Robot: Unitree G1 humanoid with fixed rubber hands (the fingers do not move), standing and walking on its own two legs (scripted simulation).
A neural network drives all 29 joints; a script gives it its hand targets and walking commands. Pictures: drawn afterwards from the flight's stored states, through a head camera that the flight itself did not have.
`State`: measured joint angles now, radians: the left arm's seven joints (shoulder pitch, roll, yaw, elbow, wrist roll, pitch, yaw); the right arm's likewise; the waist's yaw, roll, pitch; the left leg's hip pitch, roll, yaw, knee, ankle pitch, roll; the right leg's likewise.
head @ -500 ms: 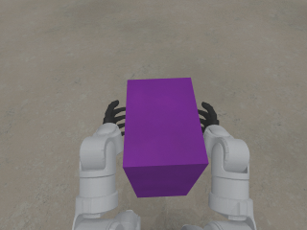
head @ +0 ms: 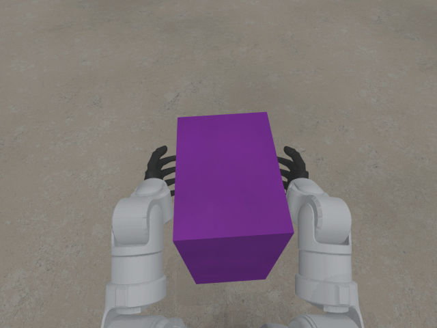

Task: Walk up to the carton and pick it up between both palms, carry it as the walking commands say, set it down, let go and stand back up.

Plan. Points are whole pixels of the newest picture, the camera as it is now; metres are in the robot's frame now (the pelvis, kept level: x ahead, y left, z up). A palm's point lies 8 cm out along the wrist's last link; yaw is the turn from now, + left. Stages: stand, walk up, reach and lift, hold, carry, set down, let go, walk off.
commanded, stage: carry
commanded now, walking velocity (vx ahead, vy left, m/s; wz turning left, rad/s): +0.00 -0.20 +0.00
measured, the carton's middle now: (227, 208) +0.31 +0.01 +0.03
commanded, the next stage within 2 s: none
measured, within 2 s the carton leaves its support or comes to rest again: neither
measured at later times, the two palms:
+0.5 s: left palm (190, 220) +0.25 +0.07 +0.09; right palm (343, 217) +0.26 -0.17 +0.11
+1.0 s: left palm (245, 256) +0.21 -0.02 +0.08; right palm (412, 254) +0.21 -0.26 +0.10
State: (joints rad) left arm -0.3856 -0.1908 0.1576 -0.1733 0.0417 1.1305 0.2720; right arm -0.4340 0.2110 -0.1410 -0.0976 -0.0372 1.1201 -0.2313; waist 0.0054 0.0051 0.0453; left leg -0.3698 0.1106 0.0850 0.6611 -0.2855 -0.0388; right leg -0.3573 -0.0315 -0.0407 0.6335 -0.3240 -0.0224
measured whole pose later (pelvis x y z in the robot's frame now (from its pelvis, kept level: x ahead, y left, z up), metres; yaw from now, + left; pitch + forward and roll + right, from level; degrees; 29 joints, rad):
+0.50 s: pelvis -0.05 -0.06 +0.00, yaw -1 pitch +0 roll -1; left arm -0.38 -0.19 0.15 -0.17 0.04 1.14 0.27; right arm -0.43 0.21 -0.14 -0.09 -0.04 1.13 -0.23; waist 0.00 -0.03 0.03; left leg -0.36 0.13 0.07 0.67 -0.30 -0.04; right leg -0.45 -0.01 -0.09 0.83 -0.41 -0.04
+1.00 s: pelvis -0.10 -0.15 -0.01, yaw -1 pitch -1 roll -2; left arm -0.37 -0.19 0.15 -0.17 0.04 1.14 0.27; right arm -0.43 0.21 -0.14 -0.09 -0.04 1.14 -0.24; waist 0.00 -0.04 0.04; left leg -0.33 0.13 0.07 0.77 -0.41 -0.04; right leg -0.43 0.09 -0.17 0.68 -0.29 -0.09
